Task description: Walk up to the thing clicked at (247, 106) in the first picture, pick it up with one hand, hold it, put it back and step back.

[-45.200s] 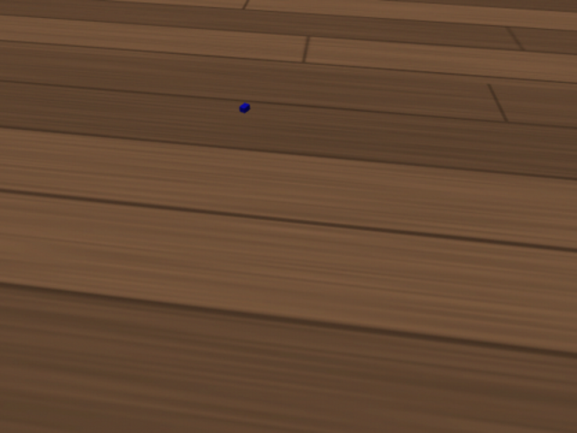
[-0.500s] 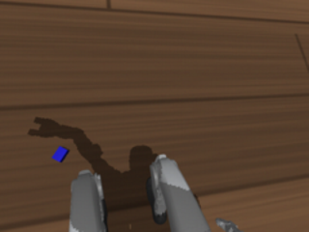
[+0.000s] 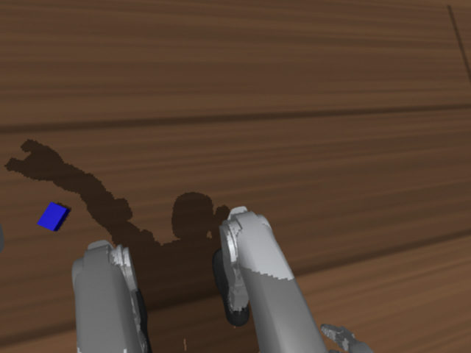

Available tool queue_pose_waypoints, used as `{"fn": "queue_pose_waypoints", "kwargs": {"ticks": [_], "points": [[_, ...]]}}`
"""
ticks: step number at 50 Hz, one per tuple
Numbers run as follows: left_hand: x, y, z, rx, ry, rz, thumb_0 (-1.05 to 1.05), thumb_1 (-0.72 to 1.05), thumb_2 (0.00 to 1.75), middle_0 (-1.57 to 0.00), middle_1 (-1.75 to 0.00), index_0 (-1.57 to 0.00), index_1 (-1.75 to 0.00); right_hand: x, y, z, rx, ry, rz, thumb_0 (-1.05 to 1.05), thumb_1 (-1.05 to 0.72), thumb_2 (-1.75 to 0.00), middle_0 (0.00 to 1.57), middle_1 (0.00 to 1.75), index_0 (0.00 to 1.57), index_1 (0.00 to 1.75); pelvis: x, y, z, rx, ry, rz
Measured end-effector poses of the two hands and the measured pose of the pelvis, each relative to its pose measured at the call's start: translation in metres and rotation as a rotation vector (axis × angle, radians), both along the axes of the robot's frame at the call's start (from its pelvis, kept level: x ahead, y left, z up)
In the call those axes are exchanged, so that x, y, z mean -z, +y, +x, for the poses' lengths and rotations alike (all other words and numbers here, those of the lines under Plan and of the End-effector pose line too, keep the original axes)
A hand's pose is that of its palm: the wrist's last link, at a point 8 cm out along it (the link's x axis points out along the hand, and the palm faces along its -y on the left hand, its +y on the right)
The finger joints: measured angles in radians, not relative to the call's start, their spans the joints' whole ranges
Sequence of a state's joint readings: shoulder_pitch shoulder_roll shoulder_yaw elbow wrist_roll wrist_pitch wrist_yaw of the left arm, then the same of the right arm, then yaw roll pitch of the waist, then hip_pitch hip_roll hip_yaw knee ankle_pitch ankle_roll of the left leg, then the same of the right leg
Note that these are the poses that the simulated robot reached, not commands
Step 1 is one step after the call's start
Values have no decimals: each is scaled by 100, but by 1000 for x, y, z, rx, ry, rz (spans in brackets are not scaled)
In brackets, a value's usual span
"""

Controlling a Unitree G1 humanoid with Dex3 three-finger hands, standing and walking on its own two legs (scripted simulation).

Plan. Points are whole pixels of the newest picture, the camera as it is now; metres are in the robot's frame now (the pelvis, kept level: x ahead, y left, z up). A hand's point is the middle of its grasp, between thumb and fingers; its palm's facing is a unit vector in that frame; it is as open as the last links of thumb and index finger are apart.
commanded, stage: withdraw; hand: left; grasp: from above
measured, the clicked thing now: (54, 216) +0.39 +0.28 -0.43
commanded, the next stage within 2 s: home in 0.74 s
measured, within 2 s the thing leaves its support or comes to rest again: neither
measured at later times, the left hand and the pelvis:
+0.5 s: hand (7, 164) +0.49 +0.31 -0.29, palm faces -0.47 -0.10 -0.88, open 9.2 cm; pelvis -0.01 +0.01 -0.11, yaw -2 degrees
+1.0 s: hand out of the picture +0.46 +0.34 -0.12, palm faces -0.42 -0.07 -0.91, open 10.1 cm; pelvis -0.02 +0.01 -0.03, yaw +1 degrees
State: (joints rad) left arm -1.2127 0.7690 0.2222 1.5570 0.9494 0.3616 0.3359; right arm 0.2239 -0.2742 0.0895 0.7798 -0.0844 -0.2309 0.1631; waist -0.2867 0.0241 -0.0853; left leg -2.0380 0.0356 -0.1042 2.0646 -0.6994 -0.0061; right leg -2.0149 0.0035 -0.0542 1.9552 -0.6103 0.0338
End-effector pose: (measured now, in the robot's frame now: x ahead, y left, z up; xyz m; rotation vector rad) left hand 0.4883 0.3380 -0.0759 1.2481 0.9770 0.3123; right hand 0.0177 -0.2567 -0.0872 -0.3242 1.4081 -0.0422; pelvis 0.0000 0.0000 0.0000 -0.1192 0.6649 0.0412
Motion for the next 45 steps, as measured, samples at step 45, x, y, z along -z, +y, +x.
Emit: {"fn": "queue_pose_waypoints", "kwargs": {"ticks": [45], "points": [[24, -2, -25, 727, -14, -3, 0, 13, 51, -61, -49, -62, -47, 48, -17, 33, -19, 27, -153, 0, -91, -90, 20, 30, 20, 30, 53, 9, -19, -27, -66, -23]]}}
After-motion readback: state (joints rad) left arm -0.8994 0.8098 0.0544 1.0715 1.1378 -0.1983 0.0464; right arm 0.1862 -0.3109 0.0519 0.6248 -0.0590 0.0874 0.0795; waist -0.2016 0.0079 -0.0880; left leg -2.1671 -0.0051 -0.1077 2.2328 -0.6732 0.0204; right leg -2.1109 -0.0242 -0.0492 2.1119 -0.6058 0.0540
